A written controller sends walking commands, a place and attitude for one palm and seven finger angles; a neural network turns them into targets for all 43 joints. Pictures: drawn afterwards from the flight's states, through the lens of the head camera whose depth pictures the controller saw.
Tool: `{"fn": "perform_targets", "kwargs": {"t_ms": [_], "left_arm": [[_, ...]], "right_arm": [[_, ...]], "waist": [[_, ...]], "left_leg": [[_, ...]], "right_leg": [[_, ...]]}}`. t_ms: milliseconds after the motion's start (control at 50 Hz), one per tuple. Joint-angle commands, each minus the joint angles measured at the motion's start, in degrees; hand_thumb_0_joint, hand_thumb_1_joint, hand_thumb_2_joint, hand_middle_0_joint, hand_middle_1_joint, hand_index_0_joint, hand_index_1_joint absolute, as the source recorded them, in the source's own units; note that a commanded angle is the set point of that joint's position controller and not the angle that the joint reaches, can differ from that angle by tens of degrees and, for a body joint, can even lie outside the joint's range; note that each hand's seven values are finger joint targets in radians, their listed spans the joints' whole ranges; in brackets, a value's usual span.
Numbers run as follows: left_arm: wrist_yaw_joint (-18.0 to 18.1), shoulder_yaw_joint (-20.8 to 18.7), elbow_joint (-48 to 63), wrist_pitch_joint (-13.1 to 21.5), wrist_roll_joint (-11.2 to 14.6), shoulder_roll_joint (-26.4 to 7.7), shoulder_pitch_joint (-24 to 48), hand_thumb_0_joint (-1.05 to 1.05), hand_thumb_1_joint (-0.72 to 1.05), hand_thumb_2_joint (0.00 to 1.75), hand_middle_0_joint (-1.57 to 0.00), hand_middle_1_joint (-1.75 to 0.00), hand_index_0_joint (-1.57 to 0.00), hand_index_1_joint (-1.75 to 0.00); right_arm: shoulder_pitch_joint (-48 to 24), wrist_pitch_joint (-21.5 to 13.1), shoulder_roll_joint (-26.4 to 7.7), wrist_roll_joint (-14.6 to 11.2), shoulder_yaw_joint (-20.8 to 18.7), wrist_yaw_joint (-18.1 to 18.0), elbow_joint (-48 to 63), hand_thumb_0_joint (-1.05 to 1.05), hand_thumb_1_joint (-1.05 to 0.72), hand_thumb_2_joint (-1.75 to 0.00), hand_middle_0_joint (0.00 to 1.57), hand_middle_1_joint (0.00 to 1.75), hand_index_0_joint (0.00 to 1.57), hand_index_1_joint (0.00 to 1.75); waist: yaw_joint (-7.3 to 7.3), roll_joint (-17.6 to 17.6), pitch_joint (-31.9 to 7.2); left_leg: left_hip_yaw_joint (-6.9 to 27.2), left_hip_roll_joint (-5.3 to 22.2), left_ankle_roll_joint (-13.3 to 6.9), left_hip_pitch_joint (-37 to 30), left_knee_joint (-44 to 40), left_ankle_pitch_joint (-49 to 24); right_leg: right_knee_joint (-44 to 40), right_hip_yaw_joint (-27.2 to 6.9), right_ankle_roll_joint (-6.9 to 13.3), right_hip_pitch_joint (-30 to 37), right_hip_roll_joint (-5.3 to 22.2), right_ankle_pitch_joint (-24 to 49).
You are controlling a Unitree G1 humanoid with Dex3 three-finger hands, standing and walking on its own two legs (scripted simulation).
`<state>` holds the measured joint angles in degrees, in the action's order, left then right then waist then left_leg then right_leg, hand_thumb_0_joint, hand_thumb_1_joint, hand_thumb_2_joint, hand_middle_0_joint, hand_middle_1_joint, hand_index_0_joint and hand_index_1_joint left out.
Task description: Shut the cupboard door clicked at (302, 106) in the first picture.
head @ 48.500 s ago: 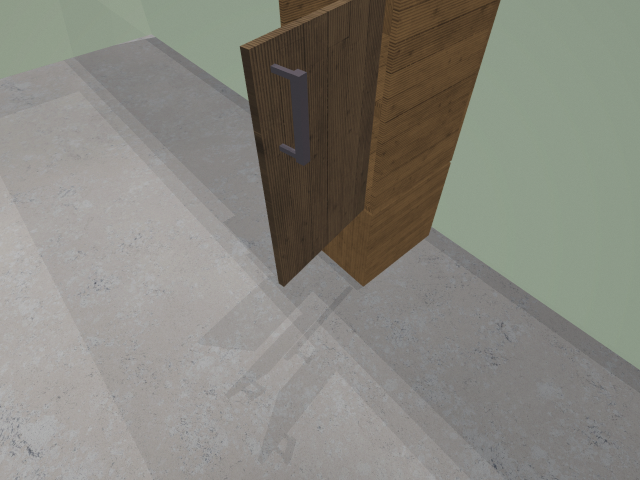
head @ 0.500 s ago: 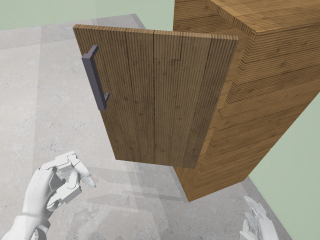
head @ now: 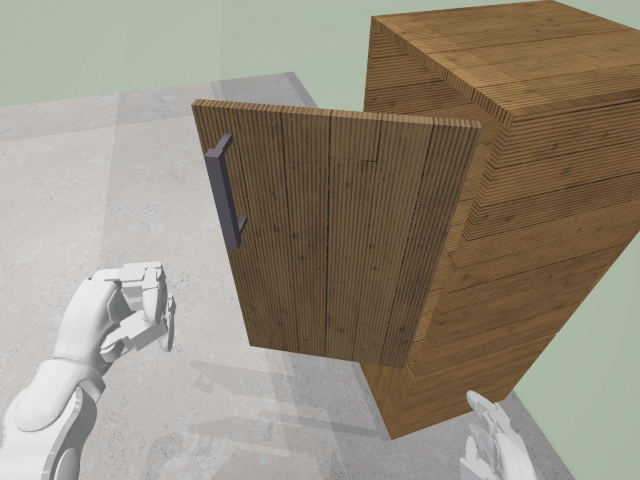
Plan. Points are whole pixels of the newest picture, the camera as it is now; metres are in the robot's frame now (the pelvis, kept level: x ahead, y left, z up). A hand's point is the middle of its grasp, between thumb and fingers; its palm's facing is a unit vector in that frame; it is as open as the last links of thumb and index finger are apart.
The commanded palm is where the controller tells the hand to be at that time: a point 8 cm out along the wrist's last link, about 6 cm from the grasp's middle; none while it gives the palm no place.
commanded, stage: raise the hand and make a fist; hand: left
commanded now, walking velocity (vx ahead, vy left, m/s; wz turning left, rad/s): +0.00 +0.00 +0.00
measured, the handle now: (229, 194) +0.45 +0.18 +0.14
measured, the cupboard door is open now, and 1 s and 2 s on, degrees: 63 63 63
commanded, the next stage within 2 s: bring the fist close to the handle in 0.36 s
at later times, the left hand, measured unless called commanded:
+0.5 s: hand (192, 332) +0.22 +0.16 +0.14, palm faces +0.00 -0.99 -0.11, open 3.1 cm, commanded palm +0.20 +0.21 +0.14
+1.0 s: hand (206, 280) +0.29 +0.17 +0.14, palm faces +0.01 -1.00 -0.07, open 3.1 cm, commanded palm +0.27 +0.21 +0.14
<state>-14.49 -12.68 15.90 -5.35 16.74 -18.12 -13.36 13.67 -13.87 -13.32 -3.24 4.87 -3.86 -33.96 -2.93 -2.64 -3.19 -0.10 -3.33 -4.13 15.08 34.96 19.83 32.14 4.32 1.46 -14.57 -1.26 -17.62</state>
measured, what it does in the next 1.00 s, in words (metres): stands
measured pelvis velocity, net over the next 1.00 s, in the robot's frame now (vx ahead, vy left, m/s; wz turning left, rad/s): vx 0.00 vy -0.04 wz -0.02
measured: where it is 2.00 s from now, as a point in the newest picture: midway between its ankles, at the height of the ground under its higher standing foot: outside the picture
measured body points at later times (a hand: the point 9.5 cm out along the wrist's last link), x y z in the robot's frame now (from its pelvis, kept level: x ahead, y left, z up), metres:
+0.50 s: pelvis -0.01 -0.03 +0.00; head -0.03 -0.05 +0.45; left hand +0.22 +0.21 +0.15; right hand +0.18 -0.25 -0.06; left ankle -0.01 +0.07 -0.73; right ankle -0.01 -0.11 -0.73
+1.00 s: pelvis +0.00 -0.04 +0.00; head -0.01 -0.06 +0.45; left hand +0.28 +0.22 +0.15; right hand +0.18 -0.29 -0.07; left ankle -0.01 +0.07 -0.73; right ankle -0.01 -0.11 -0.73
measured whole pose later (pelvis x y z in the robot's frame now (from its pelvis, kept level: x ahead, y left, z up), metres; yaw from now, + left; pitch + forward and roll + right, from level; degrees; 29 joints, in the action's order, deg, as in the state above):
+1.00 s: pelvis +0.00 -0.04 +0.00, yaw -1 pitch +0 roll +0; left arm -16.0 -16.1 -2.9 -2.4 17.0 -19.2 0.6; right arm 12.9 -14.0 -16.0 -4.5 2.4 -4.9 -36.5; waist -1.2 -2.7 -2.7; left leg -0.1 -1.1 -1.1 14.9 33.9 19.4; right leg 32.7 4.3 4.4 -15.5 -3.5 -17.9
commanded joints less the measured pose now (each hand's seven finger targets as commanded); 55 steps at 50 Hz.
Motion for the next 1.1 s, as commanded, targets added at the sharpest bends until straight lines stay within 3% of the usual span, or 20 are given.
{"fn": "perform_targets", "kwargs": {"t_ms": [0, 60, 80, 260, 280, 380, 440, 520, 580, 640, 680, 700, 780, 800, 820, 940, 980, 1000, 1040, 1080], "left_arm": [[-0.6, -5.1, 9.6, 1.4, 1.7, -6.9, 7.4, 0.00, 0.90, 0.90, -1.30, -1.50, -1.30, -1.50], [-0.4, -4.7, 10.8, 1.5, 1.8, -6.2, 7.3, 0.00, 0.90, 0.90, -1.30, -1.50, -1.30, -1.50], [-0.1, -5.8, 11.2, 1.6, 1.8, -7.7, 7.4, 0.00, 0.90, 0.90, -1.30, -1.50, -1.30, -1.50], [1.9, -4.8, 12.4, 5.0, 0.3, -7.6, 9.6, 0.00, 0.90, 0.90, -1.30, -1.50, -1.30, -1.50], [1.9, -5.1, 12.1, 5.0, 0.4, -8.3, 9.4, 0.00, 0.90, 0.90, -1.30, -1.50, -1.30, -1.50], [1.2, -4.5, 10.2, 4.9, 0.6, -7.9, 8.8, 0.00, 0.90, 0.90, -1.30, -1.50, -1.30, -1.50], [1.0, -4.8, 11.1, 5.2, 1.0, -7.7, 8.8, 0.00, 0.90, 0.90, -1.30, -1.50, -1.30, -1.50], [1.3, -7.5, 7.5, 5.9, 1.1, -10.8, 13.9, 0.00, 0.90, 0.90, -1.30, -1.50, -1.30, -1.50], [0.8, -7.3, 4.2, 6.4, 1.2, -11.3, 17.9, 0.00, 0.90, 0.90, -1.30, -1.50, -1.30, -1.50], [-0.4, -6.6, 2.6, 6.5, 1.5, -10.2, 18.9, 0.00, 0.90, 0.90, -1.30, -1.50, -1.30, -1.50], [-1.0, -8.6, -1.8, 6.1, 1.5, -12.6, 19.4, 0.00, 0.90, 0.90, -1.30, -1.50, -1.30, -1.50], [-1.6, -7.1, -1.7, 6.0, 1.8, -10.5, 20.3, 0.00, 0.90, 0.90, -1.30, -1.50, -1.30, -1.50], [-1.7, -9.9, -4.0, 6.3, 1.7, -14.2, 24.8, 0.00, 0.90, 0.90, -1.30, -1.50, -1.30, -1.50], [-1.9, -9.6, -4.1, 6.5, 1.9, -13.1, 25.0, 0.00, 0.90, 0.90, -1.30, -1.50, -1.30, -1.50], [-1.8, -11.6, -4.8, 6.7, 2.0, -15.0, 24.7, 0.00, 0.90, 0.90, -1.30, -1.50, -1.30, -1.50], [-1.6, -6.9, -6.8, 6.9, 1.4, -11.6, 29.7, 0.00, 0.90, 0.90, -1.30, -1.50, -1.30, -1.50], [-0.9, -7.7, -8.7, 6.8, 0.8, -13.3, 31.3, 0.00, 0.90, 0.90, -1.30, -1.50, -1.30, -1.50], [-0.8, -5.0, -8.5, 6.7, 0.6, -10.7, 33.2, 0.00, 0.90, 0.90, -1.30, -1.50, -1.30, -1.50], [0.1, -5.3, -8.3, 6.9, 0.2, -11.6, 36.4, 0.00, 0.90, 0.90, -1.30, -1.50, -1.30, -1.50], [1.0, -7.0, -9.1, 7.2, -0.4, -13.3, 35.5, 0.00, 0.90, 0.90, -1.30, -1.50, -1.30, -1.50]], "right_arm": [[-7.4, -3.0, -7.1, -0.6, -3.5, -0.8, 9.2, 0.00, -0.90, -0.90, 0.20, 0.30, 0.20, 0.30], [-7.8, -2.8, -7.1, -0.8, -3.7, -0.5, 9.3, 0.00, -0.90, -0.90, 0.20, 0.30, 0.20, 0.30], [-7.8, -2.9, -7.5, -0.5, -3.8, -0.4, 9.3, 0.00, -0.90, -0.90, 0.20, 0.30, 0.20, 0.30], [-8.1, -3.7, -6.9, -0.6, -3.7, -0.8, 8.8, 0.00, -0.90, -0.90, 0.20, 0.30, 0.20, 0.30], [-7.8, -3.7, -7.2, -0.6, -3.9, -0.8, 8.6, 0.00, -0.90, -0.90, 0.20, 0.30, 0.20, 0.30], [-8.1, -4.2, -7.3, -0.7, -3.9, -1.0, 8.2, 0.00, -0.90, -0.90, 0.20, 0.30, 0.20, 0.30], [-8.6, -4.6, -6.9, -0.7, -4.0, -1.1, 8.5, 0.00, -0.90, -0.90, 0.20, 0.30, 0.20, 0.30], [-8.3, -4.5, -7.4, -0.6, -4.0, -1.3, 7.1, 0.00, -0.90, -0.90, 0.20, 0.30, 0.20, 0.30], [-8.4, -4.5, -7.6, -0.9, -3.9, -1.5, 6.5, 0.00, -0.90, -0.90, 0.20, 0.30, 0.20, 0.30], [-8.9, -4.7, -7.4, -0.9, -3.9, -1.5, 6.8, 0.00, -0.90, -0.90, 0.20, 0.30, 0.20, 0.30], [-8.1, -4.3, -8.0, -1.1, -4.0, -1.6, 5.9, 0.00, -0.90, -0.90, 0.20, 0.30, 0.20, 0.30], [-8.7, -4.3, -7.6, -1.1, -4.0, -1.5, 6.4, 0.00, -0.90, -0.90, 0.20, 0.30, 0.20, 0.30], [-8.6, -3.7, -8.1, -1.3, -4.3, -1.5, 6.4, 0.00, -0.90, -0.90, 0.20, 0.30, 0.20, 0.30], [-9.0, -3.7, -7.8, -1.2, -4.2, -1.5, 6.8, 0.00, -0.90, -0.90, 0.20, 0.30, 0.20, 0.30], [-8.7, -3.6, -8.0, -1.2, -4.3, -1.4, 6.6, 0.00, -0.90, -0.90, 0.20, 0.30, 0.20, 0.30], [-7.9, -3.4, -8.0, -1.5, -4.5, -1.5, 6.8, 0.00, -0.90, -0.90, 0.20, 0.30, 0.20, 0.30], [-7.0, -3.0, -8.5, -1.4, -4.6, -1.7, 6.1, 0.00, -0.90, -0.90, 0.20, 0.30, 0.20, 0.30], [-7.6, -2.9, -8.2, -1.4, -4.5, -1.7, 6.4, 0.00, -0.90, -0.90, 0.20, 0.30, 0.20, 0.30], [-7.5, -2.9, -8.2, -1.3, -4.5, -1.7, 6.2, 0.00, -0.90, -0.90, 0.20, 0.30, 0.20, 0.30], [-7.0, -2.7, -8.4, -1.1, -4.6, -1.6, 6.0, 0.00, -0.90, -0.90, 0.20, 0.30, 0.20, 0.30]], "waist": [[0.14, 1.1, -5.9], [0.30, 0.1, -5.5], [0.11, 1.5, -5.5], [0.79, -2.1, -3.6], [0.89, 0.2, -3.7], [1.13, 0.9, -2.2], [0.85, 0.3, -4.1], [1.43, 3.3, -3.4], [1.93, 2.1, -3.1], [1.42, 1.1, -6.1], [1.65, 3.2, -4.9], [1.58, 3.0, -5.5], [1.44, 3.5, -7.1], [1.15, 2.6, -7.9], [0.89, 2.6, -8.7], [1.88, 0.4, -7.7], [2.13, 2.8, -7.2], [2.51, 1.8, -6.7], [2.39, -0.2, -8.6], [1.76, 1.4, -10.5]], "left_leg": [[4.6, 3.9, 4.1, -4.0, -7.7, -18.3], [4.2, 3.8, 4.1, -4.4, -7.7, -18.1], [4.1, 3.7, 3.8, -3.9, -7.4, -17.9], [3.2, 3.3, 2.7, -4.0, -8.1, -11.8], [3.3, 3.5, 2.5, -3.5, -8.0, -11.8], [2.7, 3.1, 2.0, -2.6, -7.4, -10.3], [2.3, 2.8, 1.8, -3.1, -7.0, -10.6], [2.0, 2.8, 1.7, -1.3, -6.0, -10.4], [1.7, 2.7, 1.7, -0.7, -5.0, -9.7], [1.6, 2.5, 1.7, -1.3, -4.7, -11.3], [1.6, 2.7, 1.8, -0.1, -4.1, -11.4], [1.6, 2.6, 1.8, 0.3, -3.9, -11.4], [1.4, 2.7, 1.9, 0.8, -3.3, -11.4], [1.4, 2.6, 2.0, 0.8, -3.2, -11.9], [1.4, 2.6, 2.1, 0.9, -3.2, -12.4], [0.9, 2.4, 1.7, -1.5, -4.2, -13.2], [1.2, 2.9, 1.6, -1.3, -4.6, -13.3], [1.2, 2.7, 1.5, -1.6, -4.9, -13.1], [1.5, 2.6, 1.5, -3.4, -5.6, -13.3], [1.5, 2.9, 1.6, -4.1, -5.8, -15.9]], "right_leg": [[-3.9, 0.3, 0.1, 2.0, 0.4, 13.2], [-4.0, 0.2, 0.0, 1.4, 0.4, 13.2], [-4.3, -0.3, 0.0, 2.1, 0.4, 13.4], [-6.0, -1.3, -0.2, 0.6, 0.8, 7.3], [-6.3, -1.7, -0.4, 1.3, 0.9, 7.3], [-7.3, -2.7, -0.8, 0.9, 1.2, 6.2], [-7.4, -3.3, -1.1, 1.6, 1.6, 6.6], [-8.0, -5.0, -1.8, 1.9, 2.2, 6.2], [-8.7, -7.1, -2.4, 1.8, 3.1, 5.2], [-7.7, -7.3, -2.7, 3.7, 3.5, 9.5], [-7.7, -8.1, -3.5, 3.5, 3.8, 10.9], [-7.5, -8.9, -3.9, 3.9, 4.2, 12.0], [-7.1, -10.0, -4.5, 4.8, 4.8, 12.5], [-6.7, -10.3, -4.6, 5.6, 5.1, 14.3], [-6.3, -10.0, -4.5, 6.2, 5.1, 16.0], [-5.6, -6.6, -2.8, 2.7, 3.1, 14.2], [-5.8, -6.1, -2.5, 2.5, 2.8, 12.9], [-5.9, -6.1, -2.3, 1.8, 2.6, 12.3], [-5.5, -5.1, -1.6, 1.9, 2.2, 11.9], [-4.8, -4.5, -1.4, 3.5, 2.1, 14.7]]}}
